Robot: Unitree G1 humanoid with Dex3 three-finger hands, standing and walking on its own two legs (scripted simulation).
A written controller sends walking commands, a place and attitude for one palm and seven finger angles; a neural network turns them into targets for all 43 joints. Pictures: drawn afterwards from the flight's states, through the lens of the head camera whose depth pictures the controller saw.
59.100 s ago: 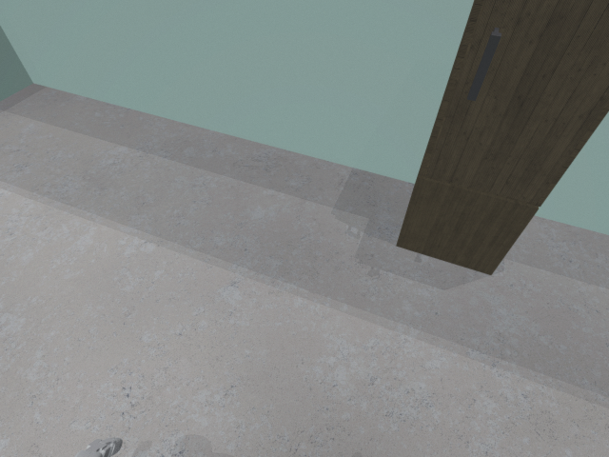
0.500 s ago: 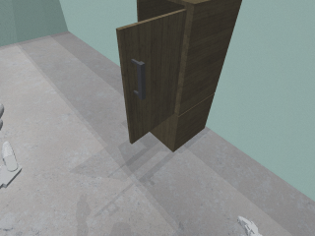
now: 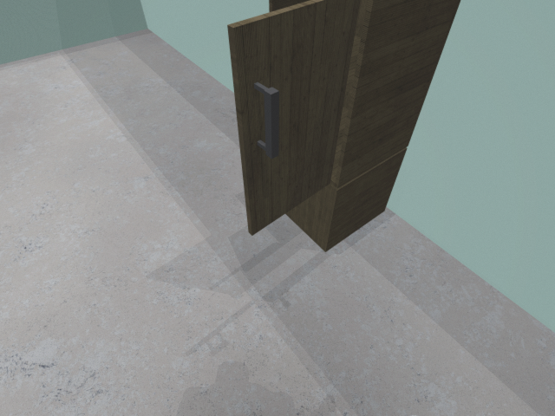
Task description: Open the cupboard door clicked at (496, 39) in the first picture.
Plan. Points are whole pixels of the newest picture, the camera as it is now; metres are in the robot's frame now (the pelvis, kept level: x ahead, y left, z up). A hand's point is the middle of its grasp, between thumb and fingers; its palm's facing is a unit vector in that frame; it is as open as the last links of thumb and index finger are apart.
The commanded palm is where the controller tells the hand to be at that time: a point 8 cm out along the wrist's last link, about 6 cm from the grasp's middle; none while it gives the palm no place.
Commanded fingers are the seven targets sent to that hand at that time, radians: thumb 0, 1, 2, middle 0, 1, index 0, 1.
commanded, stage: let the arm hang, fingers relaxed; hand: left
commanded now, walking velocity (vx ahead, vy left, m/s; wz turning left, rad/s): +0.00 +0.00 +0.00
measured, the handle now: (265, 121) +0.68 +0.05 +0.06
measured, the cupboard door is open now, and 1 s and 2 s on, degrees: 93 93 93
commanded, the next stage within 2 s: look to check the result in 0.84 s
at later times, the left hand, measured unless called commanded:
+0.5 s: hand out of the picture -0.01 +0.20 -0.16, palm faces +0.03 -0.97 -0.25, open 7.4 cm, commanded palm none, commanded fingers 0.00 0.90 0.90 -0.20 -0.30 -0.20 -0.30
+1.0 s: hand out of the picture +0.06 +0.20 -0.15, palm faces +0.02 -0.96 -0.27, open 7.4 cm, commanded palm none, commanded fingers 0.00 0.90 0.90 -0.20 -0.30 -0.20 -0.30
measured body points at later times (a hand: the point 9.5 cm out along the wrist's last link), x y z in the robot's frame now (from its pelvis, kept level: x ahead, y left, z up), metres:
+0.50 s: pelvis +0.00 +0.00 +0.01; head +0.01 -0.01 +0.46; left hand -0.01 +0.25 -0.14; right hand -0.01 -0.22 -0.15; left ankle +0.04 +0.12 -0.73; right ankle +0.00 -0.11 -0.73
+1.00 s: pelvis +0.01 -0.01 +0.02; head +0.03 -0.02 +0.46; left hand +0.06 +0.25 -0.13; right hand +0.04 -0.25 -0.15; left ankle +0.04 +0.12 -0.73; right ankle +0.00 -0.11 -0.73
